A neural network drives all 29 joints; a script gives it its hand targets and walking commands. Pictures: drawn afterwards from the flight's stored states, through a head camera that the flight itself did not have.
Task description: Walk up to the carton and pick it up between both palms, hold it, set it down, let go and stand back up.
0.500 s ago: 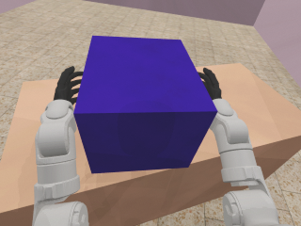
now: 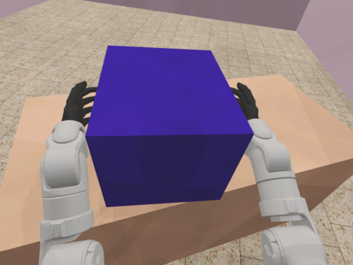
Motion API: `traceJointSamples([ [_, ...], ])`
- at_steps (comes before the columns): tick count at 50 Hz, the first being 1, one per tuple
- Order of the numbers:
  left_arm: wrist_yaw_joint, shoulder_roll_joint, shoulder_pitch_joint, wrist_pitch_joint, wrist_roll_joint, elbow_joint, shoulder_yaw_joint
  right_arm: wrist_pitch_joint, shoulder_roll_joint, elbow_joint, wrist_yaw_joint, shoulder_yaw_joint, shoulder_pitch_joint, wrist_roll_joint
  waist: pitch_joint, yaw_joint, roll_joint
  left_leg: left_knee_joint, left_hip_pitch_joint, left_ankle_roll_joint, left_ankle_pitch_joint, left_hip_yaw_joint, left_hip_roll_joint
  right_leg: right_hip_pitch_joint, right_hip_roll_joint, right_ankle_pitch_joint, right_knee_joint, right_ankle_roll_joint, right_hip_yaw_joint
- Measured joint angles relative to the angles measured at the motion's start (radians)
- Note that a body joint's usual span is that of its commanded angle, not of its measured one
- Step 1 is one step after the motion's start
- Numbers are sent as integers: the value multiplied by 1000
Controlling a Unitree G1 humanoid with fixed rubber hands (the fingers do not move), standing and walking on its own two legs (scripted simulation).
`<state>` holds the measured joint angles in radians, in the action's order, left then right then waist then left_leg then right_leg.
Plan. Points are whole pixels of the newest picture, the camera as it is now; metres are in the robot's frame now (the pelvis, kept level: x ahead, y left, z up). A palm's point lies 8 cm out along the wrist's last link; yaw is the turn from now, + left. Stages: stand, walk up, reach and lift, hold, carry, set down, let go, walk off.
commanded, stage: hold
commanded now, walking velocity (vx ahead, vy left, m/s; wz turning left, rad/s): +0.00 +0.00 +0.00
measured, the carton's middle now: (163, 121) +0.40 +0.01 +0.14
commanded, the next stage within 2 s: none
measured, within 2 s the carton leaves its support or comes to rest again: neither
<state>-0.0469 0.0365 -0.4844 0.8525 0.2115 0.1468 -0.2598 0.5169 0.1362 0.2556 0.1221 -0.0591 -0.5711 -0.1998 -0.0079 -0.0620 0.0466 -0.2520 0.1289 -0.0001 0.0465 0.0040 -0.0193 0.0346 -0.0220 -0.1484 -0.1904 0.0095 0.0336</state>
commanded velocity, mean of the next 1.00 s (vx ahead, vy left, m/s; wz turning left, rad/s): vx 0.00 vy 0.00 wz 0.00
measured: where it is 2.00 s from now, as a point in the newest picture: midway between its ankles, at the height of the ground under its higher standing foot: outside the picture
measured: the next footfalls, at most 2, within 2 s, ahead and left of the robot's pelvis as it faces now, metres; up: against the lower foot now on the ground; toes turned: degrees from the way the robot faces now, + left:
none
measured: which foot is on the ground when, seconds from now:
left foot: down 0.00-1.00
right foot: down 0.00-1.00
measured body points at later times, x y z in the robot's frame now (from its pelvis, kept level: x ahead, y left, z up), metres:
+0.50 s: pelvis +0.00 +0.00 +0.00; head -0.04 +0.03 +0.45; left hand +0.35 +0.19 +0.19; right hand +0.36 -0.17 +0.20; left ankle +0.06 +0.12 -0.75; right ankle -0.02 -0.11 -0.75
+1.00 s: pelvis +0.00 +0.01 +0.00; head -0.04 +0.04 +0.45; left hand +0.36 +0.19 +0.20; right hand +0.37 -0.17 +0.21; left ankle +0.06 +0.12 -0.75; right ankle -0.02 -0.11 -0.75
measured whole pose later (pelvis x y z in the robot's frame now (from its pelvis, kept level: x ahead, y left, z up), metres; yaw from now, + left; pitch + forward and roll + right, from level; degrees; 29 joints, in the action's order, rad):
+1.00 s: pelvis +0.00 +0.01 +0.00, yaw +0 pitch -5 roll -1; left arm -0.02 0.04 -0.54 0.86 0.22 0.11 -0.26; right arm 0.52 0.15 0.31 0.09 -0.08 -0.63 -0.19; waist -0.01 -0.07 0.05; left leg -0.25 0.13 0.01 0.05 0.01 -0.02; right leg 0.04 -0.02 -0.14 -0.18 0.00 0.03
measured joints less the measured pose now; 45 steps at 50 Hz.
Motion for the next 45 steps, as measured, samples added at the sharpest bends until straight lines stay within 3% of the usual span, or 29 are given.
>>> traceJointSamples([
  [11,10,11,-54,-12,-11,-53,-3,4,7,34,-6,-21,-51,8,-10,4,3,-5,9,-3,-1,-4,-4,-8,-5,1,-5,3,4],
  [25,-11,3,-18,-16,2,-43,-15,1,-4,28,4,-2,-15,2,-9,2,8,-5,-5,2,0,-1,1,3,1,2,-5,-1,0],
  [35,26,10,-38,-17,-12,-58,7,-20,-1,63,-26,-27,-42,22,-6,9,1,-14,20,5,-4,1,0,-22,0,7,-13,-4,-1],
  [45,26,3,-70,-6,1,-60,1,-8,12,68,-29,-34,-71,15,-5,3,2,-6,8,7,-3,4,2,-9,3,12,1,-6,-3],
])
